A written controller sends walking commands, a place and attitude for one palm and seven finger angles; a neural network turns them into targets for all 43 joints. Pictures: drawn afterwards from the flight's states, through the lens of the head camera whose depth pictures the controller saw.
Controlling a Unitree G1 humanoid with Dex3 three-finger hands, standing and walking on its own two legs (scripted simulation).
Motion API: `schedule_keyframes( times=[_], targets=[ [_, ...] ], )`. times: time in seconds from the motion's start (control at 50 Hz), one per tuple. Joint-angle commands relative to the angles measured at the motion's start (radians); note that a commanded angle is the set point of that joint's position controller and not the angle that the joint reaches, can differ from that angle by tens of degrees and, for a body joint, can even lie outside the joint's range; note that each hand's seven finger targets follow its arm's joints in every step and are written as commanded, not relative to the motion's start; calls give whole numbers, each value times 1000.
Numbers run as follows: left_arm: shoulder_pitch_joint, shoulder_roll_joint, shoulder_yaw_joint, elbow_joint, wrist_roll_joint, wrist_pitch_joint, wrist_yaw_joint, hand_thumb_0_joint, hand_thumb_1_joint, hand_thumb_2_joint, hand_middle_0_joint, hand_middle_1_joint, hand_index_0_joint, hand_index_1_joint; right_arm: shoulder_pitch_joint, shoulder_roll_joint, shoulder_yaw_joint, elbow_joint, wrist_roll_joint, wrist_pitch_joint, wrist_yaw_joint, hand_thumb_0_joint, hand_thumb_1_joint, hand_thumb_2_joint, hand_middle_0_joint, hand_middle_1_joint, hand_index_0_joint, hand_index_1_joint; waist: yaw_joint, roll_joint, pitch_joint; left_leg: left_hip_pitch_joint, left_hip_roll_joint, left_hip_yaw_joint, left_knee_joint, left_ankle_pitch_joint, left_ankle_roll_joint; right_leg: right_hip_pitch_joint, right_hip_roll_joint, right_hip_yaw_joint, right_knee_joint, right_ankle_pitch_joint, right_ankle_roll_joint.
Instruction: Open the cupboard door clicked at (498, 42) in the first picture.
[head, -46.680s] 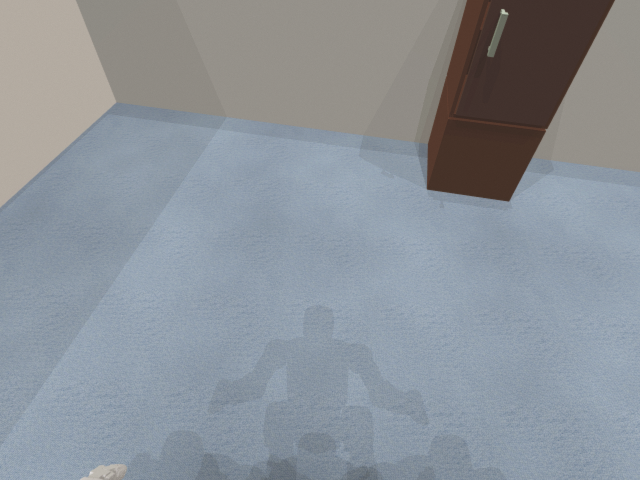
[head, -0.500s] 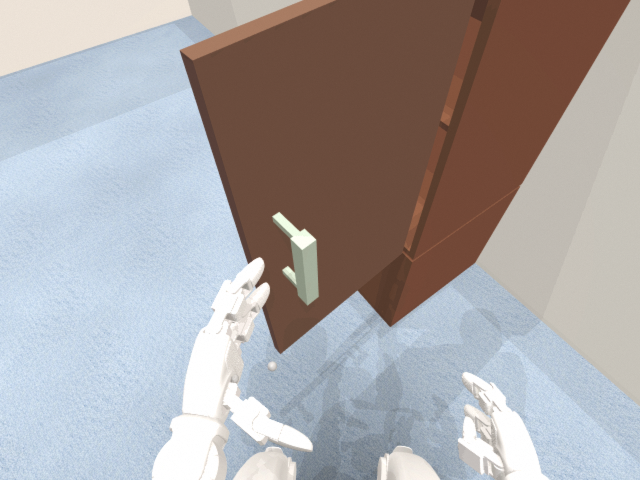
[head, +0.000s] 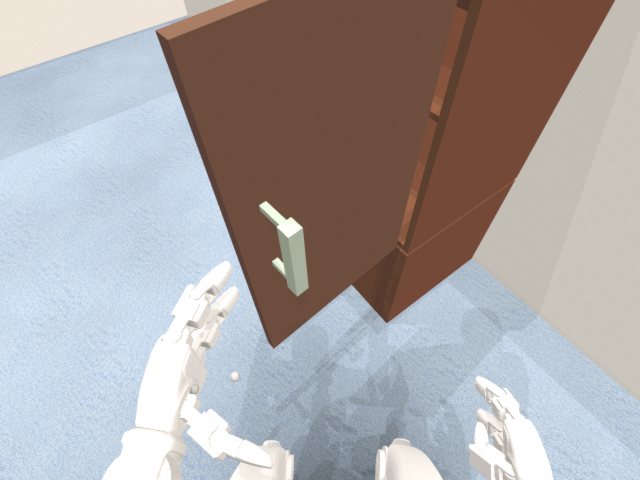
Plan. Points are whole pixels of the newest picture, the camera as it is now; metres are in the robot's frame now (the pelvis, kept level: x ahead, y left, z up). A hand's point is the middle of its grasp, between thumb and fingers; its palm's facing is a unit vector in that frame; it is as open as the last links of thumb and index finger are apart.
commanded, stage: draw the hand back to the body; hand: left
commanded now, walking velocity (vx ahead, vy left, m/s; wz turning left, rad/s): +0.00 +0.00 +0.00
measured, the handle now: (284, 250) +0.38 +0.07 +0.07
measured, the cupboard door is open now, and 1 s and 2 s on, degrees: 95 95 95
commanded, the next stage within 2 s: step back with the hand held close in 1.48 s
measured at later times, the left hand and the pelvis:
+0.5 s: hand (125, 357) +0.21 +0.18 +0.15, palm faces +0.06 -0.97 -0.24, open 15.7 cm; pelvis +0.02 +0.01 +0.05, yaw +0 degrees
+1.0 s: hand out of the picture +0.23 +0.27 +0.23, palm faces +0.36 -0.84 -0.40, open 10.3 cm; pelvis +0.03 +0.03 +0.09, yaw -2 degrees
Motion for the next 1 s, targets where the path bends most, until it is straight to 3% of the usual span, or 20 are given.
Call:
schedule_keyframes(
  times=[0.0, 0.02, 0.06, 0.12, 0.18, 0.28, 0.38, 0.4, 0.42, 0.48, 0.52, 0.62, 0.64, 0.78, 0.84, 0.98],
  targets=[
    [23, 94, 103, -287, -28, -28, 6, 0, -500, 300, -150, -300, -150, -300, -35, -92, -37, -183, 17, -55, -19, 0, -900, -900, 200, 300, 200, 300, 10, -59, -244, 109, -57, -10, -226, 260, 24, 346, 41, 100, -256, 233, 16],
    [25, 78, 97, -288, -39, -18, 1, 0, -500, 300, -150, -300, -150, -300, -33, -89, -33, -182, 19, -55, -21, 0, -900, -900, 200, 300, 200, 300, -1, -88, -222, 111, -56, -7, -232, 250, 25, 352, 39, 104, -276, 229, 24],
    [48, 90, 125, -269, -58, -2, -12, 0, -500, 300, -150, -300, -150, -300, -40, -91, -30, -174, 24, -56, -26, 0, -900, -900, 200, 300, 200, 300, 1, -99, -162, 109, -56, -5, -254, 217, 22, 354, 39, 108, -314, 174, 26],
    [43, 85, 110, -292, -67, 8, -36, 0, -500, 300, -150, -300, -150, -300, -47, -99, -25, -174, 25, -68, -30, 0, -900, -900, 200, 300, 200, 300, -7, -57, -132, 152, -53, -9, -281, 220, 24, 349, 40, 99, -332, 169, 25],
    [47, 123, 161, -282, -87, 19, -62, 0, -500, 300, -150, -300, -150, -300, -43, -104, -22, -166, 27, -75, -34, 0, -900, -900, 200, 300, 200, 300, -6, -93, -102, 158, -52, -10, -301, 200, 22, 364, 38, 104, -367, 128, 29],
    [42, 154, 213, -332, -120, 24, -86, 0, -500, 300, -150, -300, -150, -300, -48, -102, -17, -159, 36, -96, -40, 0, -900, -900, 200, 300, 200, 300, 8, -26, -104, 231, -48, -15, -344, 238, 21, 398, 46, 80, -375, 181, 23],
    [59, 186, 271, -347, -153, 55, -119, 0, -325, 375, -156, -300, -156, -300, -55, -104, -14, -138, 44, -113, -46, 0, -900, -900, 200, 300, 200, 300, 19, -8, -107, 293, -42, -24, -383, 311, 18, 447, 54, 54, -383, 276, 21],
    [96, 344, 312, -382, -5, 110, 4, 0, -290, 390, -158, -300, -158, -300, -42, -99, -30, -120, 24, -90, -76, 0, -900, -900, 200, 300, 200, 300, 58, -34, -129, 322, -23, 2, -425, 331, 29, 505, 26, 105, -445, 281, 11],
    [106, 245, 252, -426, 9, 140, 54, 0, -255, 405, -159, -300, -159, -300, -54, -83, -16, -131, 17, -86, -82, 0, -900, -900, 200, 300, 200, 300, 31, -10, -68, 346, -30, 8, -443, 345, 31, 493, 22, 100, -469, 304, 19],
    [125, 242, 251, -420, 55, 192, 128, 0, -150, 450, -162, -300, -162, -300, -59, -83, -10, -96, 14, -67, -85, 0, -900, -900, 200, 300, 200, 300, 31, 13, -39, 419, -16, 6, -484, 405, 29, 526, 27, 71, -496, 335, 23],
    [107, 253, 263, -398, 65, 204, 151, 0, -80, 480, -165, -300, -165, -300, -81, -86, -7, -81, 11, -63, -90, 0, -900, -900, 200, 300, 200, 300, 28, -51, -2, 451, -11, 2, -522, 389, 31, 551, 30, 67, -540, 320, 26],
    [57, 277, 303, -405, 78, 200, 186, 0, 95, 555, -171, -300, -171, -300, -110, -89, 6, -46, 6, -78, -95, 0, -900, -900, 200, 300, 200, 300, 36, 21, 31, 544, -9, -2, -621, 408, 27, 627, 28, 59, -607, 317, 23],
    [56, 281, 314, -390, 79, 200, 191, 0, 130, 570, -173, -300, -173, -300, -110, -88, 6, -36, 5, -80, -95, 0, -900, -900, 200, 300, 200, 300, 39, -4, 36, 561, -5, -4, -641, 419, 26, 643, 30, 53, -617, 325, 24],
    [25, 311, 391, -398, 77, 186, 195, 0, 375, 675, -181, -300, -181, -300, -144, -93, 3, 9, -2, -96, -80, 0, -900, -900, 200, 300, 200, 300, 54, 0, 54, 650, 7, -7, -741, 542, 14, 757, 35, 49, -687, 397, 24],
    [12, 320, 422, -400, 73, 180, 193, 0, 480, 720, -185, -300, -185, -300, -156, -96, -1, 25, -3, -96, -70, 0, -900, -900, 200, 300, 200, 300, 59, 36, 69, 678, 11, 0, -768, 590, 9, 787, 35, 55, -714, 427, 22],
    [-40, 363, 516, -404, 66, 167, 192, 0, 725, 825, -194, -300, -194, -300, -169, -99, -14, 47, -6, -85, -56, 0, -900, -900, 200, 300, 200, 300, 67, 49, 71, 725, 16, 4, -813, 634, -2, 835, 43, 61, -755, 453, 20]
  ],
)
